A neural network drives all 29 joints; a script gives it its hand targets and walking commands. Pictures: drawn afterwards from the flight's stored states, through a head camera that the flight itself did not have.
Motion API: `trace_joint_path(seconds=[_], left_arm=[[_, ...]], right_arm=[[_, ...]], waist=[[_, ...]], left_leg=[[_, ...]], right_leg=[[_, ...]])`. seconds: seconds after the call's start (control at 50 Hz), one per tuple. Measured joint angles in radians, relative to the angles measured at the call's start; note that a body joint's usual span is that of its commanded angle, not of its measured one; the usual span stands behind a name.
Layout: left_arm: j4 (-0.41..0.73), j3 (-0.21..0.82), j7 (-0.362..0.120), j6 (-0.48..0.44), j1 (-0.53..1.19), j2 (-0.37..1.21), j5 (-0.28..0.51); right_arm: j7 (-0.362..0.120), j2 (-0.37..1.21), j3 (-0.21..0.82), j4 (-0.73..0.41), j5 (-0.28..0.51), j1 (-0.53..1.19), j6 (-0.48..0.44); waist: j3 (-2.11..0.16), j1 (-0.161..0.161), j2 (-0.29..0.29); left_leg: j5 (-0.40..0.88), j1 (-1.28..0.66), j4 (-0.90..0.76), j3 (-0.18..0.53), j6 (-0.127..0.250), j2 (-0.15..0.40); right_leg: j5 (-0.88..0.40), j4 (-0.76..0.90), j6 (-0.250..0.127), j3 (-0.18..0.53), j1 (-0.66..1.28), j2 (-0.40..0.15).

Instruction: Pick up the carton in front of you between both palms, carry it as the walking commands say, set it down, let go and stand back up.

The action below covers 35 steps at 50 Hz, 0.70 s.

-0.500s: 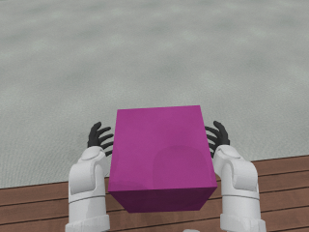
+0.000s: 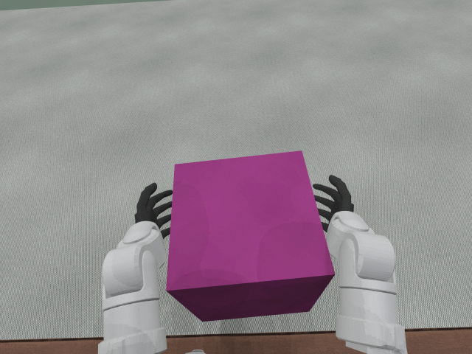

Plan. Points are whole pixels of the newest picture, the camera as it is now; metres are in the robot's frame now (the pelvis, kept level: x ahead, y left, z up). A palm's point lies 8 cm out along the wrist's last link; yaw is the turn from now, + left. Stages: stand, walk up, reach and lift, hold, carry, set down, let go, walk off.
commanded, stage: carry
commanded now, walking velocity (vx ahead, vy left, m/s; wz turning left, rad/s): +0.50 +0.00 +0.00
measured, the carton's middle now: (247, 244) +0.32 +0.00 +0.01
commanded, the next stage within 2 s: none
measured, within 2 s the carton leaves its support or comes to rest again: neither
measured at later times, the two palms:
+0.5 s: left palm (183, 130) +0.58 +0.14 +0.05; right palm (316, 136) +0.56 -0.16 +0.05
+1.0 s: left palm (216, 57) +0.89 +0.07 +0.07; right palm (317, 55) +0.90 -0.23 +0.05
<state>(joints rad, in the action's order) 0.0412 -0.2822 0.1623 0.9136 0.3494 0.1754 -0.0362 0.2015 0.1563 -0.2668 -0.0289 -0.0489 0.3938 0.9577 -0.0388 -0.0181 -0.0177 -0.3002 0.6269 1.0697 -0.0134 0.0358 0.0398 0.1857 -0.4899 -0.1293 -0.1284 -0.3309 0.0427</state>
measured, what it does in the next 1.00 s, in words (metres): walks ahead: left foot, then right foot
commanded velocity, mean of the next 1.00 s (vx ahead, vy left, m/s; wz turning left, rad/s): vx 0.50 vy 0.00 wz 0.00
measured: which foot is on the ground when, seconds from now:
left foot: up 0.00-0.28, down 0.30-0.80, up 0.82-1.00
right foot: down 0.00-0.32, up 0.34-0.74, down 0.76-1.00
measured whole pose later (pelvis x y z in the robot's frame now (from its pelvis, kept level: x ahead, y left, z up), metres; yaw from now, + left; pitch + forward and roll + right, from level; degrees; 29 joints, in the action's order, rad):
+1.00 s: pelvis +0.67 -0.08 -0.01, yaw +1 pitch +4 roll +2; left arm 0.50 -0.05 0.13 1.08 -0.10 0.14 0.00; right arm 0.18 0.13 -0.04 -0.50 -0.01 -0.08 1.11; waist -0.09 -0.03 -0.02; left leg -0.22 0.56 1.05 -0.05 -0.01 0.10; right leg 0.17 -0.32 -0.09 -0.22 -0.25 -0.02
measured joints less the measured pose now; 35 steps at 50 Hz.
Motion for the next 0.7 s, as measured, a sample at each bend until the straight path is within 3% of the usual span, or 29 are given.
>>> trace_joint_path(seconds=[0.14,0.26,0.3,0.34,0.36,0.38,0.42,0.48,0.56,0.62,0.7], left_arm=[[0.127,0.084,-0.011,0.006,-0.084,-0.022,0.026],[0.286,0.187,-0.019,0.065,-0.222,-0.045,0.043],[0.340,0.205,-0.016,0.085,-0.285,-0.049,0.048],[0.361,0.208,-0.015,0.105,-0.319,-0.049,0.049],[0.368,0.210,-0.016,0.114,-0.334,-0.048,0.046],[0.376,0.215,-0.017,0.123,-0.354,-0.048,0.043],[0.388,0.229,-0.022,0.141,-0.395,-0.045,0.037],[0.399,0.246,-0.030,0.151,-0.441,-0.039,0.023],[0.379,0.244,-0.033,0.139,-0.453,-0.038,0.004],[0.349,0.232,-0.019,0.121,-0.430,-0.040,-0.008],[0.327,0.216,-0.001,0.118,-0.377,-0.046,0.005]], right_arm=[[-0.013,0.000,0.064,-0.154,0.015,-0.123,-0.011],[-0.036,-0.028,0.146,-0.326,0.031,-0.283,0.039],[-0.043,-0.029,0.177,-0.368,0.030,-0.334,0.059],[-0.043,-0.030,0.197,-0.375,0.026,-0.365,0.070],[-0.043,-0.029,0.202,-0.378,0.024,-0.375,0.080],[-0.043,-0.028,0.207,-0.384,0.024,-0.393,0.090],[-0.043,-0.024,0.215,-0.401,0.022,-0.440,0.106],[-0.043,-0.018,0.221,-0.421,0.022,-0.495,0.116],[-0.043,-0.019,0.226,-0.393,0.016,-0.493,0.112],[-0.043,-0.024,0.227,-0.357,0.008,-0.456,0.104],[-0.038,-0.029,0.214,-0.329,0.012,-0.399,0.101]], waist=[[0.002,-0.018,0.004],[-0.028,-0.028,-0.006],[-0.041,-0.031,-0.006],[-0.057,-0.015,0.023],[-0.058,-0.005,0.022],[-0.057,0.008,0.018],[-0.061,0.025,0.010],[-0.077,0.043,-0.004],[-0.107,0.045,-0.012],[-0.114,0.038,0.000],[-0.103,0.033,0.008]], left_leg=[[0.226,0.095,-0.252,-0.029,-0.010,0.023],[0.415,-0.048,-0.605,-0.128,0.024,-0.047],[0.413,-0.157,-0.686,-0.164,0.040,-0.063],[0.211,-0.188,-0.632,-0.175,0.082,-0.082],[0.203,-0.192,-0.607,-0.180,0.101,-0.083],[0.197,-0.207,-0.593,-0.181,0.110,-0.085],[0.149,-0.260,-0.610,-0.176,0.104,-0.091],[0.114,-0.354,-0.679,-0.161,0.084,-0.091],[0.080,-0.472,-0.759,-0.146,0.066,-0.081],[0.038,-0.556,-0.793,-0.140,0.045,-0.077],[-0.042,-0.669,-0.805,-0.131,0.013,-0.069]], right_leg=[[0.076,0.106,0.005,0.024,0.173,0.021],[0.194,0.145,0.030,0.038,0.349,0.035],[0.254,0.008,0.053,0.048,0.356,0.038],[0.275,-0.301,0.102,0.054,0.251,0.008],[0.294,-0.487,0.117,0.072,0.168,0.007],[0.289,-0.619,0.119,0.082,0.096,0.003],[0.249,-0.726,0.120,0.088,-0.027,-0.026],[0.177,-0.630,0.133,0.083,-0.156,-0.082],[0.052,-0.358,0.156,0.072,-0.247,-0.133],[-0.040,-0.198,0.158,0.053,-0.276,-0.143],[-0.136,-0.068,0.128,0.004,-0.263,-0.128]])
